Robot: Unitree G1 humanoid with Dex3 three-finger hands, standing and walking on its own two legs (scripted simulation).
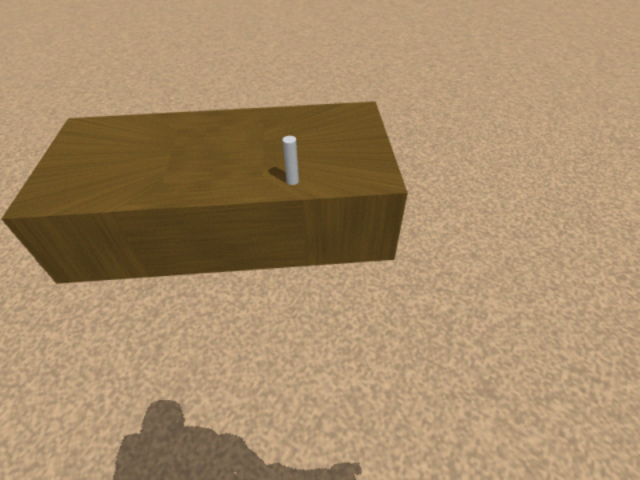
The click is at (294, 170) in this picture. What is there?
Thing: slim round
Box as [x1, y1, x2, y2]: [283, 136, 298, 184]
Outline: 285,136 283,138 283,149 286,180 289,184 295,184 298,181 295,138 293,136
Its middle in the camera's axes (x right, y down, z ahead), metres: -0.09 -0.28 +1.34
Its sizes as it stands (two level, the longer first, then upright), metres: 0.045 0.045 0.173
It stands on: a support 0.36 m high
